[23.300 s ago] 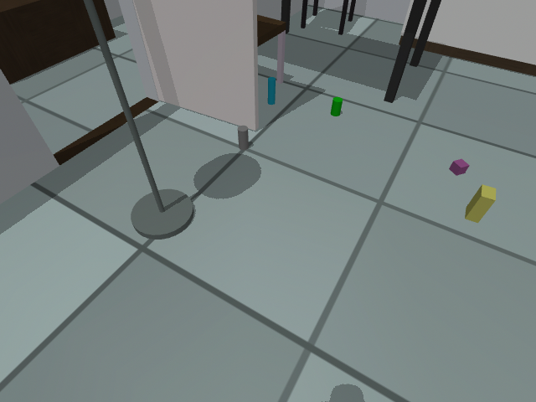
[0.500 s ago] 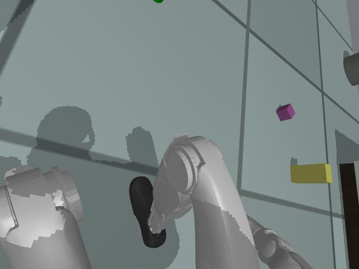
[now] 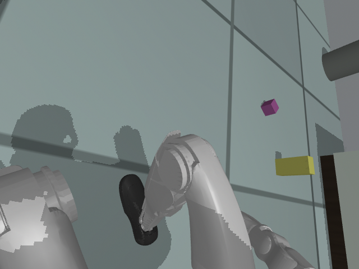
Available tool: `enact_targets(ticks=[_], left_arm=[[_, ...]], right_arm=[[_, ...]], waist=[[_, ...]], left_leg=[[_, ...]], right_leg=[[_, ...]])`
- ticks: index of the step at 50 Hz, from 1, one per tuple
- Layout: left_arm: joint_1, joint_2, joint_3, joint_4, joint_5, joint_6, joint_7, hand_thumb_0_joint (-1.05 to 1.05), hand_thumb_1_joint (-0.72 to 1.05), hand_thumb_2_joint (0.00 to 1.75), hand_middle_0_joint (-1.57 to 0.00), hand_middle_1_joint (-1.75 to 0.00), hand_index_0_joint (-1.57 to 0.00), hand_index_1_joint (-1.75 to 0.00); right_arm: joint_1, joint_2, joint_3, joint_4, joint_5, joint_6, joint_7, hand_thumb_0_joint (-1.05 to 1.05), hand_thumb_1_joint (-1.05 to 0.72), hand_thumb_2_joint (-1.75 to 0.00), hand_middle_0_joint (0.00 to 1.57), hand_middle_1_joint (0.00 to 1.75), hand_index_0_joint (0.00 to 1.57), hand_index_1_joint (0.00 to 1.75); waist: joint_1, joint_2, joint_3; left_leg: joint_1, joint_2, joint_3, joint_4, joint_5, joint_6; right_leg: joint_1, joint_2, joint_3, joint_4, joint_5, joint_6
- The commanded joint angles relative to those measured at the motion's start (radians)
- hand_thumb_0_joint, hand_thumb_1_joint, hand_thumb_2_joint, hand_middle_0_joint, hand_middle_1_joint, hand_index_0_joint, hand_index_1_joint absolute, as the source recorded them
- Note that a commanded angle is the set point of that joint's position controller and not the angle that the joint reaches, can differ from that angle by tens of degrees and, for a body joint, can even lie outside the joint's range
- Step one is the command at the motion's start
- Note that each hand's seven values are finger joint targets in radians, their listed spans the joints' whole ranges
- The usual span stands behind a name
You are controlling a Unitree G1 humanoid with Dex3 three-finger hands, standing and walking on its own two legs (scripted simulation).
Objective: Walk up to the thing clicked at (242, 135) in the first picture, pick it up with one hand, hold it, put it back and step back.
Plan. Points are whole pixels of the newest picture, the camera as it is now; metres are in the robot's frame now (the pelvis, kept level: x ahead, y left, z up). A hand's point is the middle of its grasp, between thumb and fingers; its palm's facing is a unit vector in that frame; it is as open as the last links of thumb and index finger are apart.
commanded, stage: open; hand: left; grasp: from the side
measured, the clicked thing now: out of the picture +0.46 +0.30 -0.22
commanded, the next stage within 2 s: withdraw in 0.28 s
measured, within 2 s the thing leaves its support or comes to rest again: rests again in 0.10 s
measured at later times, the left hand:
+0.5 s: hand out of the picture +0.46 +0.29 -0.18, palm faces +0.37 -0.93 +0.00, open 14.7 cm
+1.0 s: hand out of the picture +0.41 +0.36 -0.10, palm faces +0.23 -0.96 -0.18, open 17.5 cm
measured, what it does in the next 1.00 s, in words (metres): stands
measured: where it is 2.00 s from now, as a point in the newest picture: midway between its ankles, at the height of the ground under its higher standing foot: (100, 250)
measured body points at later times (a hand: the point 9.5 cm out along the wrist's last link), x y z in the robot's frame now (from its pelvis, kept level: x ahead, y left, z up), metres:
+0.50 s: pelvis +0.00 +0.00 +0.00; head +0.25 +0.20 +0.32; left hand +0.43 +0.34 -0.18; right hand +0.16 -0.24 -0.03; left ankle +0.08 +0.12 -0.26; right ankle +0.16 -0.12 -0.26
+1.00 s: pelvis +0.00 +0.00 +0.02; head +0.20 +0.17 +0.39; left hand +0.39 +0.41 -0.09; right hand +0.18 -0.25 -0.04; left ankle +0.08 +0.12 -0.26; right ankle +0.16 -0.12 -0.26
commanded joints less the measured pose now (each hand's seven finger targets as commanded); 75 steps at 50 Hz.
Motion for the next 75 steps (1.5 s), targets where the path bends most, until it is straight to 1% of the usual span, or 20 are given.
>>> enact_targets(ticks=[1,5,9,20,24,32,34,41,43,44,46,49,52,55,59,61,65,70,73,75], left_arm=[[-0.270,0.106,0.002,-0.150,-0.010,-0.089,-0.013,0.00,0.04,0.64,-0.94,-0.85,-0.95,-0.83],[-0.252,0.119,-0.002,-0.155,-0.003,-0.088,-0.019,0.00,-0.21,0.44,-0.68,-0.58,-0.68,-0.57],[-0.244,0.117,0.005,-0.121,-0.008,-0.076,-0.016,0.00,-0.34,0.36,-0.59,-0.48,-0.59,-0.48],[-0.239,0.103,0.002,-0.128,-0.006,-0.075,-0.019,0.00,-0.43,0.25,-0.27,-0.25,-0.27,-0.25],[-0.242,0.148,0.021,-0.156,-0.010,-0.078,-0.029,0.00,-0.44,0.19,-0.18,-0.16,-0.18,-0.16],[-0.142,0.303,0.186,-0.386,-0.023,-0.003,-0.096,0.00,-0.56,0.07,-0.09,-0.04,-0.08,-0.05],[-0.118,0.286,0.196,-0.442,-0.031,0.040,-0.133,0.00,-0.58,0.07,-0.09,-0.04,-0.09,-0.05],[-0.073,0.012,-0.009,-0.513,-0.078,0.210,-0.270,0.00,-0.61,0.07,-0.07,-0.08,-0.09,-0.07],[-0.100,-0.022,-0.029,-0.530,-0.092,0.239,-0.285,0.00,-0.53,0.09,-0.06,-0.03,-0.05,-0.04],[-0.044,0.090,0.012,-0.415,0.056,0.308,-0.227,0.00,-0.59,0.08,-0.09,-0.06,-0.08,-0.07],[-0.166,0.055,-0.020,-0.562,0.062,0.349,-0.208,0.00,-0.61,0.10,-0.09,-0.08,-0.07,-0.09],[-0.167,0.199,0.068,-0.665,0.115,0.438,-0.170,0.00,-0.61,0.09,-0.11,-0.08,-0.09,-0.09],[-0.168,0.206,0.074,-0.738,0.150,0.514,-0.146,0.00,-0.53,0.13,-0.08,-0.09,-0.08,-0.09],[-0.058,0.167,0.094,-0.739,0.165,0.604,-0.118,0.00,-0.53,0.07,-0.06,-0.06,-0.06,-0.06],[0.095,-0.040,0.000,-0.775,0.160,0.712,-0.108,0.00,-0.53,0.08,-0.07,-0.07,-0.07,-0.07],[0.158,-0.104,-0.039,-0.838,0.152,0.770,-0.097,0.00,-0.51,0.09,-0.08,-0.08,-0.08,-0.08],[0.237,-0.116,-0.057,-1.074,0.132,0.870,-0.051,0.00,-0.47,0.11,-0.07,-0.08,-0.07,-0.08],[0.357,-0.116,-0.043,-1.307,0.117,0.959,0.016,0.00,-0.45,0.12,-0.08,-0.08,-0.08,-0.09],[0.436,-0.165,-0.059,-1.298,0.112,1.000,0.050,0.00,-0.49,0.10,-0.07,-0.07,-0.07,-0.07],[0.483,-0.214,-0.078,-1.316,0.105,1.022,0.066,0.00,-0.51,0.08,-0.06,-0.07,-0.06,-0.07]], right_arm=[[0.058,-0.377,-0.115,0.005,-0.004,0.014,-0.023,0.00,-0.92,-0.90,0.20,0.30,0.20,0.30],[0.049,-0.376,-0.114,0.006,-0.006,0.016,-0.025,0.00,-0.92,-0.90,0.20,0.30,0.20,0.30],[0.056,-0.376,-0.111,0.002,-0.003,0.022,-0.025,0.00,-0.92,-0.90,0.20,0.30,0.20,0.30],[0.043,-0.370,-0.110,-0.009,-0.006,0.025,-0.025,0.00,-0.90,-0.90,0.20,0.30,0.20,0.30],[0.042,-0.375,-0.112,-0.007,-0.001,0.025,-0.029,0.00,-0.90,-0.90,0.20,0.30,0.20,0.30],[0.092,-0.368,-0.162,-0.012,0.030,0.052,-0.045,0.00,-0.92,-0.91,0.20,0.30,0.20,0.30],[0.117,-0.364,-0.190,-0.013,0.046,0.060,-0.050,0.00,-0.92,-0.91,0.20,0.30,0.20,0.30],[0.185,-0.336,-0.293,0.001,0.133,0.037,-0.055,0.00,-0.89,-0.90,0.20,0.30,0.20,0.30],[0.200,-0.327,-0.312,0.003,0.155,0.027,-0.053,0.00,-0.87,-0.90,0.20,0.30,0.20,0.30],[0.226,-0.278,-0.349,0.028,0.187,0.041,-0.052,0.00,-0.95,-0.93,0.20,0.30,0.20,0.30],[0.258,-0.277,-0.377,0.020,0.207,0.054,-0.050,0.00,-0.96,-0.93,0.20,0.30,0.20,0.30],[0.297,-0.251,-0.417,0.012,0.237,0.077,-0.057,0.00,-1.00,-0.94,0.20,0.30,0.20,0.30],[0.330,-0.230,-0.454,0.013,0.262,0.101,-0.068,0.00,-0.94,-0.90,0.20,0.30,0.20,0.30],[0.346,-0.198,-0.488,-0.003,0.287,0.112,-0.081,0.00,-0.90,-0.90,0.20,0.30,0.20,0.30],[0.362,-0.164,-0.553,-0.034,0.324,0.120,-0.087,0.00,-0.90,-0.90,0.20,0.30,0.20,0.30],[0.366,-0.155,-0.584,-0.047,0.346,0.116,-0.092,0.00,-0.89,-0.90,0.20,0.30,0.20,0.30],[0.373,-0.130,-0.616,-0.083,0.386,0.113,-0.113,0.00,-0.90,-0.90,0.20,0.30,0.20,0.30],[0.365,-0.092,-0.626,-0.119,0.418,0.093,-0.156,0.00,-0.90,-0.90,0.20,0.30,0.20,0.30],[0.346,-0.070,-0.625,-0.130,0.421,0.072,-0.186,0.00,-0.90,-0.90,0.20,0.30,0.20,0.30],[0.356,-0.052,-0.623,-0.132,0.422,0.056,-0.202,0.00,-0.90,-0.90,0.20,0.30,0.20,0.30]], waist=[[-0.171,0.603,-0.554],[-0.156,0.630,-0.557],[-0.161,0.597,-0.545],[-0.167,0.591,-0.535],[-0.147,0.608,-0.540],[-0.034,0.740,-0.710],[-0.016,0.765,-0.746],[-0.037,0.615,-0.686],[-0.035,0.556,-0.667],[0.050,0.614,-0.709],[0.029,0.636,-0.769],[0.115,0.742,-0.927],[0.122,0.779,-0.963],[0.166,0.724,-0.971],[0.187,0.629,-1.022],[0.195,0.550,-1.027],[0.217,0.432,-1.091],[0.246,0.430,-1.099],[0.239,0.427,-1.021],[0.242,0.422,-1.039]], left_leg=[[0.412,0.061,0.053,-0.354,0.142,-0.039],[0.434,0.065,0.053,-0.354,0.169,-0.045],[0.405,0.060,0.054,-0.353,0.163,-0.039],[0.410,0.062,0.047,-0.358,0.156,-0.039],[0.403,0.064,0.054,-0.358,0.138,-0.037],[0.504,0.072,0.086,-0.394,0.251,-0.052],[0.508,0.069,0.101,-0.408,0.269,-0.053],[0.355,0.048,0.128,-0.432,0.088,-0.020],[0.324,0.041,0.125,-0.431,0.056,-0.010],[0.385,0.042,0.151,-0.491,0.048,-0.015],[0.422,0.047,0.151,-0.513,0.023,-0.016],[0.525,0.043,0.177,-0.559,0.104,-0.022],[0.563,0.040,0.196,-0.596,0.160,-0.026],[0.547,0.028,0.227,-0.624,0.170,-0.019],[0.561,0.017,0.245,-0.691,0.151,-0.011],[0.553,0.014,0.257,-0.738,0.098,0.001],[0.577,0.006,0.278,-0.824,0.018,0.021],[0.723,0.011,0.283,-0.958,0.013,0.020],[0.784,0.011,0.298,-1.027,0.025,0.021],[0.847,0.008,0.313,-1.064,0.091,0.018]], right_leg=[[0.289,0.055,-0.074,-0.136,0.154,-0.059],[0.283,0.056,-0.071,-0.129,0.173,-0.061],[0.294,0.058,-0.075,-0.142,0.167,-0.061],[0.282,0.059,-0.082,-0.140,0.161,-0.061],[0.284,0.058,-0.074,-0.140,0.145,-0.062],[0.315,0.049,-0.044,-0.110,0.187,-0.073],[0.315,0.045,-0.031,-0.110,0.197,-0.078],[0.201,0.032,-0.015,-0.154,0.097,-0.083],[0.165,0.027,-0.010,-0.159,0.071,-0.085],[0.129,0.022,0.012,-0.182,0.028,-0.090],[0.119,0.018,0.025,-0.191,0.015,-0.090],[0.144,0.012,0.062,-0.179,0.046,-0.098],[0.128,0.005,0.091,-0.182,0.066,-0.108],[0.135,0.000,0.113,-0.224,0.060,-0.110],[0.146,-0.008,0.136,-0.288,0.035,-0.112],[0.187,-0.010,0.153,-0.354,0.005,-0.109],[0.358,-0.008,0.185,-0.503,-0.057,-0.097],[0.503,-0.014,0.219,-0.628,-0.072,-0.093],[0.563,-0.018,0.239,-0.714,-0.069,-0.092],[0.640,-0.021,0.245,-0.765,-0.020,-0.093]])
